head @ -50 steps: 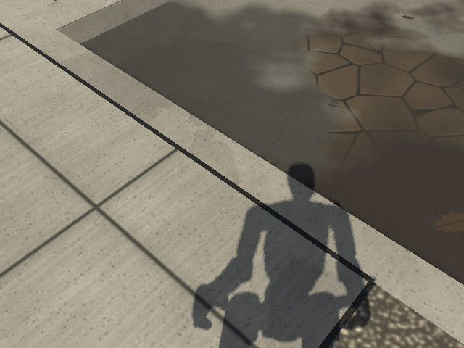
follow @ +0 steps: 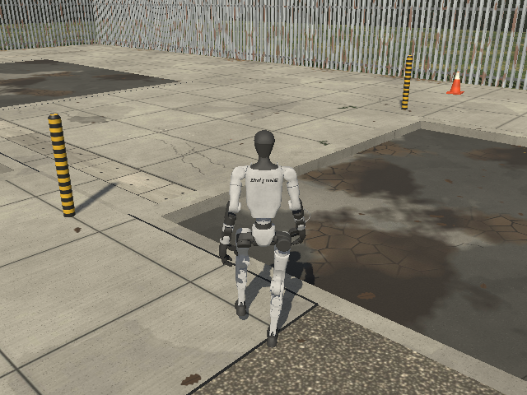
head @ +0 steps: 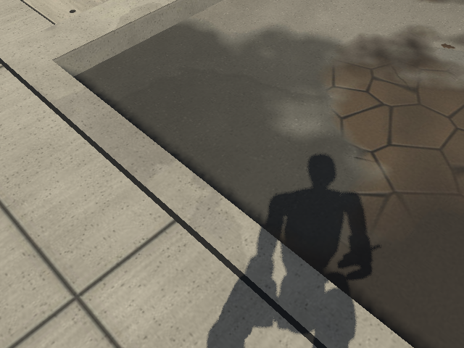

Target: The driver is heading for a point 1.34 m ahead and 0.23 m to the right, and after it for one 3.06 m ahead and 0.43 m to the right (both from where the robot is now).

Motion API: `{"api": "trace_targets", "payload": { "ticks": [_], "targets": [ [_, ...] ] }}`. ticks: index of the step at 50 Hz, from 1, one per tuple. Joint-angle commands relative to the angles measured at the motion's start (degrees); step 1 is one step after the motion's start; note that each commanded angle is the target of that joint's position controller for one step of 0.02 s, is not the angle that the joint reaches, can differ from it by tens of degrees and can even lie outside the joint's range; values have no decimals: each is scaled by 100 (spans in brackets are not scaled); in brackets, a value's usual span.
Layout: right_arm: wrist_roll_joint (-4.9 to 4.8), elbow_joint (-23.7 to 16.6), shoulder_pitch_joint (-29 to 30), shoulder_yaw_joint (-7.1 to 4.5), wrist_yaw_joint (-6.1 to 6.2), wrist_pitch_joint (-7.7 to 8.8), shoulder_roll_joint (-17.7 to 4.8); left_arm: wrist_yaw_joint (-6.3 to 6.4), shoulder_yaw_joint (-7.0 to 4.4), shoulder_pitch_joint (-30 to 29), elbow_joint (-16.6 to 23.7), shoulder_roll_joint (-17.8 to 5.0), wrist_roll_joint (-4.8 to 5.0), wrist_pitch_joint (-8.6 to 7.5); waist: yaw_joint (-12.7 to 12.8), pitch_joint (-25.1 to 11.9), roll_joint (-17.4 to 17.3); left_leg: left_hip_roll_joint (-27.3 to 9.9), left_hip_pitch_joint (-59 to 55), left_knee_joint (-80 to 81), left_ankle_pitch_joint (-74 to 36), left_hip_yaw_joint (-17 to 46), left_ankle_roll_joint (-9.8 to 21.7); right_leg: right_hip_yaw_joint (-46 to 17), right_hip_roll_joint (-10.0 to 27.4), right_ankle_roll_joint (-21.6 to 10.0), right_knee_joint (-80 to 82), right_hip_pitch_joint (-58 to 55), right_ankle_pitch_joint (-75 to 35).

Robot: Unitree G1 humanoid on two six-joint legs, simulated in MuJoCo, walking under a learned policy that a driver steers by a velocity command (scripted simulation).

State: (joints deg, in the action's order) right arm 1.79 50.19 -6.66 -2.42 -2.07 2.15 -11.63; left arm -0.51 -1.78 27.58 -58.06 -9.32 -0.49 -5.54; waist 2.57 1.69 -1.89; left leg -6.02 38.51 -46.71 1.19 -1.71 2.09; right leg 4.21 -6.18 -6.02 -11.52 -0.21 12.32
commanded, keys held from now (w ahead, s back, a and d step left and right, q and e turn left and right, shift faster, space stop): w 0.02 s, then no key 0.96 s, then w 0.02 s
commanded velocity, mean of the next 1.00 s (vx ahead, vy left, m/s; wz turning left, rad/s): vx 0.13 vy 0.00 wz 0.00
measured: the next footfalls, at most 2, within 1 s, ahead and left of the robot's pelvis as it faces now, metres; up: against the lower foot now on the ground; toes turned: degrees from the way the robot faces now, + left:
left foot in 0.18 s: +0.28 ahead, +0.10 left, +0.00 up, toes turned +3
right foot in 0.58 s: +0.24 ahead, -0.09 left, +0.00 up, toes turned -1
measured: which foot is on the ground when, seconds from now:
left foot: up 0.00-0.16, down 0.18-1.00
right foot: down 0.00-0.20, up 0.22-0.56, down 0.58-1.00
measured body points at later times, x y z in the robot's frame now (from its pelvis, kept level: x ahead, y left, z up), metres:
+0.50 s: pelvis +0.18 +0.04 -0.01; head +0.19 +0.04 +0.44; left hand +0.21 +0.26 -0.17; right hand +0.18 -0.19 -0.16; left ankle +0.24 +0.09 -0.75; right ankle +0.20 -0.10 -0.72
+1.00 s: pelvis +0.21 +0.01 +0.00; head +0.21 +0.01 +0.45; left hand +0.19 +0.22 -0.16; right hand +0.19 -0.20 -0.16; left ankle +0.24 +0.10 -0.74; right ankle +0.20 -0.09 -0.74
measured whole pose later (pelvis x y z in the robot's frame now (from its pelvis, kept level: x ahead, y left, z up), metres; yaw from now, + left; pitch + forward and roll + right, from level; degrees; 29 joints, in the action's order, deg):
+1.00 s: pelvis +0.21 +0.01 +0.00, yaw +0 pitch -2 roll +0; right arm 0.5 64.6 -18.4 -0.1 2.0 0.8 -7.3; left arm 2.2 0.8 18.3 -64.9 -6.8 -0.5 -1.0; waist -0.4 1.1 -0.1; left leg 1.3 12.0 -22.8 9.5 -4.0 2.9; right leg 1.6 -1.2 -1.6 -23.4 8.6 13.4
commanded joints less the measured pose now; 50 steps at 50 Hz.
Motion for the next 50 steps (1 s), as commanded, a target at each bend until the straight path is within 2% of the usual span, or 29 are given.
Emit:
{"api": "trace_targets", "payload": {
  "ticks": [1, 3, 5, 6, 7, 8, 9, 10, 11, 12, 13, 14, 15, 16, 18, 21, 23, 25, 27, 28, 29, 30, 31, 32, 33, 35, 39, 49, 50],
  "targets": [
    [-42, -437, 732, 25, -8, 58, -143, 57, -81, 373, 113, -671, -8, -77, 39, 461, 466, 205, -12, 652, -360, -254, -8, -794, 1567, -452, 396, 188, -2348],
    [-41, -452, 891, 56, 21, 88, -89, 101, -40, 492, 4, -628, -45, -42, 74, 524, 444, 376, -217, 1047, -279, -377, 65, -633, 1563, -411, 45, -62, -3375],
    [-50, -398, 776, 63, 72, 140, -81, 148, -19, 505, -90, -657, -83, -11, 18, 425, 556, 579, -680, 1275, -45, -436, 200, -563, 1597, -339, -417, -228, -4428],
    [-45, -298, 499, 39, 110, 178, -152, 168, -19, 418, -113, -704, -94, -9, -113, 286, 652, 723, -1082, 1371, 135, -438, 292, -562, 1592, -276, -758, -274, -5011],
    [-39, -96, -26, -5, 154, 223, -258, 191, -24, 318, -126, -752, -84, -12, -316, 65, 724, 881, -1608, 1573, 206, -425, 385, -592, 1549, -203, -1248, -348, -5426],
    [-9, 187, -803, -58, 198, 300, -359, 193, -37, 178, -140, -815, -29, -3, -676, -245, 613, 936, -2447, 2187, -392, -430, 495, -478, 1383, -85, -2117, -265, -5253],
    [107, 406, -1525, -139, 252, 386, -662, 196, -16, 176, -74, -774, 61, -34, -886, -736, 474, 316, -3806, 2114, -1931, 39, 644, -415, 1179, 37, -3164, 568, -3887],
    [230, 507, -2191, -245, 257, 398, -1160, 222, 76, 759, -8, -307, 240, -18, -788, -1766, -602, -1553, -5673, 1355, -5293, 1663, 1383, -24, 521, 243, -5261, 2011, 259],
    [-109, 539, -2247, -233, 187, 316, -1034, 240, -2, 1271, -234, -447, 346, 70, -686, -2668, -653, -2109, -6071, 1561, -6165, 2720, 2106, -604, 78, 328, -6363, 2553, 2506],
    [-241, 401, -1616, -192, 176, 250, -825, 238, -75, 845, -209, -648, 154, 148, -524, -2009, -116, -1757, -5083, 2029, -4986, 2198, 1966, -865, 358, 372, -6378, 2652, 2008],
    [-221, 329, -983, -88, 199, 228, -490, 202, -61, 268, -71, -522, -6, 174, -397, -1080, -103, -1439, -4169, 2455, -3890, 1764, 1730, -778, 524, 405, -6109, 2830, 1657],
    [-196, 344, -763, -11, 239, 223, -256, 173, -75, 2, -28, -454, -108, 221, -261, -540, -18, -1159, -3410, 2781, -3432, 1361, 1488, -754, 696, 445, -5719, 2697, 1422],
    [-197, 390, -689, 34, 287, 219, -148, 143, -83, -27, -24, -398, -179, 310, -108, -342, -46, -928, -2861, 2977, -3128, 1031, 1299, -727, 794, 490, -5339, 2371, 1253],
    [-156, 448, -711, 65, 306, 224, -103, 126, -61, 132, -133, -260, -208, 407, -11, -342, -52, -774, -2447, 3040, -3141, 783, 1183, -624, 759, 516, -5147, 1921, 1082],
    [-86, 525, -738, 77, 291, 270, -207, 133, -11, 276, -229, -55, -144, 535, 142, -464, -86, -622, -2081, 3090, -3114, 484, 1146, -512, 697, 556, -4676, 1478, 937],
    [-24, 616, -810, 84, 266, 246, -356, 209, 18, -153, -187, -145, -131, 665, 65, -405, -340, -476, -1945, 3230, -1578, 429, 1019, -423, 738, 527, -3610, 1390, 791],
    [-26, 688, -973, 71, 273, 157, -420, 240, 25, -413, -186, -251, -121, 726, -81, -343, -462, -462, -1859, 3408, 58, 611, 983, -360, 740, 499, -3215, 1315, 698],
    [-49, 735, -1042, 61, 293, 59, -447, 249, 45, -627, -175, -282, -107, 735, -151, -142, -440, -505, -1684, 3549, 1411, 863, 956, -323, 727, 470, -2841, 1234, 651],
    [-102, 743, -970, 75, 324, -26, -414, 260, 90, -565, -269, -192, -112, 693, -66, 29, -228, -481, -1464, 3466, 2130, 975, 811, -242, 699, 403, -2067, 848, 348],
    [-108, 779, -1057, 90, 341, -52, -359, 267, 110, -560, -292, -200, -121, 649, -78, 136, -77, -408, -1353, 3417, 2363, 1007, 630, -372, 776, 363, -1569, 663, 149],
    [-102, 815, -1177, 104, 349, -65, -282, 281, 121, -479, -306, -285, -152, 581, -102, 210, 137, -295, -1321, 3270, 2395, 990, 412, -756, 1098, 319, -1105, 555, -56],
    [-163, 841, -1462, 110, 338, -87, -143, 293, 96, -645, -272, -540, -124, 516, -389, 371, 576, 106, -1438, 3108, 2081, 679, 224, -1265, 1430, 193, -876, 966, 101],
    [-180, 925, -1490, 135, 328, -115, -25, 269, 130, -755, -330, -409, -36, 477, -424, 453, 917, 353, -2198, 2896, 1473, 358, 143, -1348, 1466, 149, -590, 1751, 563],
    [-152, 979, -1504, 134, 327, -119, -34, 254, 171, -860, -323, -280, -12, 426, -458, 391, 867, 320, -2773, 2733, 1056, 357, 119, -1332, 1422, 222, -406, 2069, 741],
    [-132, 1031, -1560, 133, 331, -120, -44, 256, 166, -925, -333, -290, 14, 398, -480, 339, 791, 272, -3007, 2683, 863, 388, 120, -1233, 1333, 288, -373, 2105, 668],
    [-105, 1077, -1550, 114, 332, -105, -150, 283, 161, -878, -371, -291, 33, 384, -446, 237, 589, 182, -2985, 2711, 807, 465, 145, -1076, 1207, 319, -472, 1816, 303],
    [-127, 1184, -1475, 155, 367, -85, -21, 273, 170, -676, -475, -213, 9, 412, -335, 242, 260, 146, -2748, 2832, 902, 489, 111, -983, 1167, 269, -616, 1462, -1],
    [-130, 1402, -1549, 189, 424, -109, 80, 285, 201, -547, -638, -151, -1, 436, -296, 257, 183, 107, -2791, 2817, 781, 507, 100, -922, 1137, 259, -644, 1356, -176],
    [-126, 1432, -1602, 192, 421, -115, 90, 283, 203, -460, -675, -139, -9, 439, -288, 153, 185, 162, -2820, 2823, 1183, 486, 107, -905, 1085, 242, -604, 1320, 252]
  ]
}}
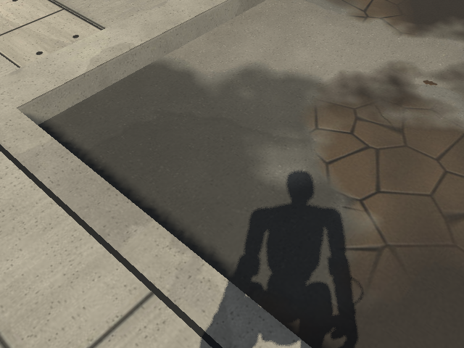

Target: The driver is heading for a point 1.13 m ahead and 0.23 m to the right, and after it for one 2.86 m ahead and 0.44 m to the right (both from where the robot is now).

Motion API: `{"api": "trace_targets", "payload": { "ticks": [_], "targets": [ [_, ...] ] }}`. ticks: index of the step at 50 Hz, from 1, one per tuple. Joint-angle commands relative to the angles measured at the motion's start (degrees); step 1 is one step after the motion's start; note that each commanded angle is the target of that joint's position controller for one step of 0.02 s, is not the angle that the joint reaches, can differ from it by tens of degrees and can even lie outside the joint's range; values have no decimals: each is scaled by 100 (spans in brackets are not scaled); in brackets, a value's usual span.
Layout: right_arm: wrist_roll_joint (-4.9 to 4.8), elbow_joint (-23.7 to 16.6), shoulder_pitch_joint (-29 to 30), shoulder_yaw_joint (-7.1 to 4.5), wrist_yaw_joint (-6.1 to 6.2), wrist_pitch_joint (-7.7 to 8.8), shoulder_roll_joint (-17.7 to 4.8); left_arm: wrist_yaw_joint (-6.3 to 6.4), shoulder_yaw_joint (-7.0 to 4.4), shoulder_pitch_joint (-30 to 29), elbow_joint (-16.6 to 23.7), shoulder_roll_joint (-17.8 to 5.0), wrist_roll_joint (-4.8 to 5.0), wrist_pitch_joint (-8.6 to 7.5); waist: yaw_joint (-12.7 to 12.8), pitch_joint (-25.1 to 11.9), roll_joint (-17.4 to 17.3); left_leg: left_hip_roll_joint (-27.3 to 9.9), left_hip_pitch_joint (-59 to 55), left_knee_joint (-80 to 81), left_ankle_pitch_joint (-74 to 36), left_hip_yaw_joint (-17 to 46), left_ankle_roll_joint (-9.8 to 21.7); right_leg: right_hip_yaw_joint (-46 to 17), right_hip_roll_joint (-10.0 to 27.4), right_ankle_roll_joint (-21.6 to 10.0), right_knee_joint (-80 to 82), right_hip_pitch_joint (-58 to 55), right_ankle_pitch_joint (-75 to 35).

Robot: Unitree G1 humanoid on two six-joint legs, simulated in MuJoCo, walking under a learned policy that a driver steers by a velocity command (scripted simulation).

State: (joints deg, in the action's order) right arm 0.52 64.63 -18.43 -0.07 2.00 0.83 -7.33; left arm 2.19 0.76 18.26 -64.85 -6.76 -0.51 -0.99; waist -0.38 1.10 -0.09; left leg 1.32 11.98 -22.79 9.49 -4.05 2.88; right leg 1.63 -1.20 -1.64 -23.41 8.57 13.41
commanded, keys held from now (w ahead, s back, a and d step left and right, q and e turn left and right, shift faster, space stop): w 0.22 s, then w+e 0.78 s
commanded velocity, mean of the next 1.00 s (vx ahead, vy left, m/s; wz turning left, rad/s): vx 0.39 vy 0.00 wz -0.33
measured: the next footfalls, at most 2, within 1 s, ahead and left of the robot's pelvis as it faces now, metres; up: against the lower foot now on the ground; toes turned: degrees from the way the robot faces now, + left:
right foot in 0.74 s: +0.41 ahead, -0.07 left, +0.00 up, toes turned -19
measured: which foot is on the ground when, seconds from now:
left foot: down 0.00-0.72, up 0.74-1.00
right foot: down 0.00-0.28, up 0.30-0.72, down 0.74-1.00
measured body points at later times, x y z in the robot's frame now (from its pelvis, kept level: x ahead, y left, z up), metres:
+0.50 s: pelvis +0.13 +0.04 +0.00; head +0.14 +0.05 +0.45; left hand +0.22 +0.27 -0.15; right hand +0.03 -0.18 -0.14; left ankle +0.06 +0.10 -0.74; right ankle +0.16 -0.10 -0.67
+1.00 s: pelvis +0.38 -0.04 +0.00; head +0.40 -0.06 +0.45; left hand +0.50 +0.21 -0.13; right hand +0.42 -0.33 -0.12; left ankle +0.53 +0.11 -0.67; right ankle +0.37 -0.06 -0.74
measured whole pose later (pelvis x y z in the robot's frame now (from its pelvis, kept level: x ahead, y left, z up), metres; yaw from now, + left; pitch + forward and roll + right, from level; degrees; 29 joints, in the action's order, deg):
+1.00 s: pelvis +0.38 -0.04 +0.00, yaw -23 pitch +0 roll +0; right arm 2.1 47.6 -6.6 -3.1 0.6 1.8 -13.3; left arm -0.4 -3.8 18.9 -54.5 -14.2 0.7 -3.4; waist 1.8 3.3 -0.9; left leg -8.1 35.3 -57.1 11.2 3.3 -1.4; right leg -1.3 -9.9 -9.8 -18.1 7.9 9.3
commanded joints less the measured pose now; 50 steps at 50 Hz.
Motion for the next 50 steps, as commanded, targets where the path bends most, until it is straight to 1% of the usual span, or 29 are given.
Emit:
{"api": "trace_targets", "payload": {
  "ticks": [1, 4, 7, 8, 10, 11, 13, 14, 15, 16, 17, 18, 19, 21, 24, 28, 31, 33, 35, 36, 37, 38, 39, 40, 41, 42, 44, 46, 50],
  "targets": [
    [7, -17, -432, -72, 9, 1, -405, 9, -86, 529, -8, -473, -18, -2, 17, 270, 30, -463, -72, 333, 934, 665, 64, -634, 503, -251, 558, 512, 780],
    [53, -177, -332, -143, -50, -49, -476, -33, -195, 651, 93, -667, -40, 61, 100, 828, 209, -235, 764, -88, 2652, 590, 246, -1035, 591, -593, 671, 899, 2873],
    [150, -449, 49, -99, -149, 71, -172, -34, -341, 1045, 19, -927, -45, 22, 305, 949, 911, 13, 1576, -1444, 1397, -16, 149, -2392, 1584, -1101, 1498, 266, 3271],
    [179, -548, 177, -131, -177, 124, -286, -34, -381, 998, 43, -973, -58, 2, 305, 924, 843, -141, 1685, -1761, 1210, 43, 169, -2590, 1805, -1229, 1638, 243, 3044],
    [141, -661, 166, -192, -238, 219, -414, -55, -422, 810, 119, -1001, -71, -60, 163, 793, 639, -242, 1598, -1861, 1429, 145, 208, -2397, 1785, -1215, 1600, 230, 2618],
    [112, -677, 38, -193, -257, 259, -355, -62, -437, 653, 163, -1018, -49, -82, 24, 832, 648, -251, 1257, -1497, 1432, 114, 243, -2159, 1687, -1144, 1479, 453, 2481],
    [29, -407, -725, -220, -226, 338, -233, -88, -430, 259, 281, -892, 26, -97, -392, 844, 407, 83, -474, -359, 949, -183, 214, -1517, 1082, -906, 890, 1501, 2077],
    [30, -195, -1365, -285, -175, 370, -376, -96, -416, 112, 380, -784, 10, -141, -613, 708, 75, -114, -1565, -23, 921, 172, 192, -1197, 761, -757, 210, 2224, 1808],
    [108, -117, -2069, -411, -88, 416, -896, -148, -303, -102, 595, -357, 49, -218, -883, 423, -1160, -1432, -2412, 1035, 2352, 2067, 400, -346, 37, -478, -1574, 3108, 1521],
    [90, 5, -2478, -526, -74, 357, -1316, -189, -326, -192, 798, -451, -47, -250, -872, 474, -1701, -2465, -2320, 1673, 3236, 3608, 851, 116, -209, -453, -2910, 3796, 1789],
    [121, -145, -1939, -436, -53, 322, -937, -247, -411, -394, 827, -795, -189, -243, -571, 801, -654, -2456, -1656, 1640, 3250, 3421, 889, -317, 194, -532, -3668, 3765, 1383],
    [102, -331, -1405, -391, -70, 342, -827, -317, -398, -337, 816, -640, -158, -250, -295, 913, -322, -2256, -1255, 1706, 2855, 2914, 757, -499, 321, -534, -3832, 3645, 885],
    [72, -444, -1070, -369, -70, 384, -781, -366, -380, -195, 755, -512, -119, -258, -112, 881, -234, -2029, -1101, 1801, 2232, 2332, 596, -559, 420, -482, -3826, 3456, 457],
    [41, -467, -953, -288, -32, 474, -592, -417, -414, -154, 719, -517, -139, -200, 8, 726, -220, -1652, -1182, 1737, 696, 1299, 362, -395, 436, -378, -3848, 3345, -121],
    [61, -311, -1371, -229, -15, 528, -504, -415, -424, -509, 921, -450, -92, -91, -7, 575, -388, -1456, -1446, 1419, -1371, 394, 183, -150, 355, -335, -3927, 3621, -536],
    [80, -327, -1352, -149, 12, 546, -465, -441, -316, -1578, 1443, -313, -75, -69, -72, 822, -478, -1223, -961, 1342, -2477, -385, 131, 382, 226, -319, -2563, 3280, -1155],
    [58, -270, -1459, -160, 61, 543, -703, -492, -273, -2126, 1743, -392, -51, -41, -130, 916, -528, -1325, -1000, 1250, -3223, -661, 119, 857, 43, -454, -1497, 2648, -1130],
    [18, -267, -1391, -204, 104, 552, -911, -510, -332, -1887, 1758, -601, -74, -56, 57, 606, -587, -1392, -1296, 664, -4838, -871, 51, 1025, -252, -696, -1236, 1969, -1014],
    [8, -314, -1240, -289, 162, 498, -1157, -481, -447, -931, 1522, -853, -93, -91, 509, -2, -791, -1485, -1503, -702, -6001, -976, 43, 1016, -541, -1000, -1216, 994, -592],
    [19, -400, -1070, -324, 149, 458, -1245, -466, -545, -138, 1281, -1052, -106, -115, 844, -447, -861, -1541, -1362, -1815, -5695, -919, 75, 773, -577, -1202, -1003, 191, -471],
    [22, -522, -897, -348, 90, 436, -1262, -415, -671, 520, 1135, -1302, -147, -136, 1237, -813, -582, -1418, -624, -3379, -4269, -981, 74, 105, -204, -1436, -434, -827, -153],
    [145, -698, -1068, -257, 5, 423, -615, -346, -761, 420, 1173, -1724, -123, -143, 775, -1216, 456, -792, 739, -5128, 1099, -854, 40, -1854, 1351, -1708, -600, -1823, -234],
    [-59, -1104, -981, -302, -104, 415, -718, -359, -814, 422, 1331, -1977, -65, -70, 685, -1765, 1028, 212, 2609, -6613, 2230, 199, -148, -4874, 2172, -2708, 530, -2914, 708],
    [-31, -1276, -214, -350, -124, 491, -1056, -305, -783, 159, 1323, -1771, -28, -24, 703, -926, 222, -263, 3408, -6425, 1416, 635, -51, -4094, 1977, -2341, 926, -2464, 810],
    [-63, -1413, 14, -362, -130, 575, -1178, -282, -733, -218, 1374, -1597, 35, -48, 492, -337, -29, -497, 3148, -5872, 780, 611, -29, -3334, 1861, -2113, 1058, -1524, -57],
    [-29, -1344, -38, -373, -94, 577, -1113, -292, -681, -457, 1374, -1384, 17, -109, 157, -24, -492, -682, 2671, -5376, 592, 640, -76, -2807, 1584, -1875, 1097, -739, -1095],
    [162, -1368, -186, -353, -94, 338, -936, -268, -595, -523, 1393, -1226, 63, -244, -146, -45, -474, -860, 1970, -4746, 698, 694, -256, -2092, 1124, -1669, 1120, 8, -1889],
    [175, -1538, -1, -380, -118, 149, -934, -240, -583, -330, 1356, -1342, 124, -339, -203, 7, -227, -890, 1851, -4105, 669, 623, -408, -1774, 853, -1583, 1197, 239, -2204],
    [169, -1986, 1084, -425, -161, 8, -1068, -231, -587, 277, 1382, -1533, 142, -334, 124, 234, 138, -736, 2283, -2887, -405, 401, -514, -1640, 565, -1144, 1305, 281, -2449]
  ]
}}
Velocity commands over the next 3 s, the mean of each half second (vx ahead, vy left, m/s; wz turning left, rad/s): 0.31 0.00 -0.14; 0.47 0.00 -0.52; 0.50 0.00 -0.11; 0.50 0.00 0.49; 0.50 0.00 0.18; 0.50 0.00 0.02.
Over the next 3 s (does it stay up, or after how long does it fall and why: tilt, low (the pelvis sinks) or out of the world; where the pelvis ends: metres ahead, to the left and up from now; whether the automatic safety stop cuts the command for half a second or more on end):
stays up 1.54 -0.22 -0.16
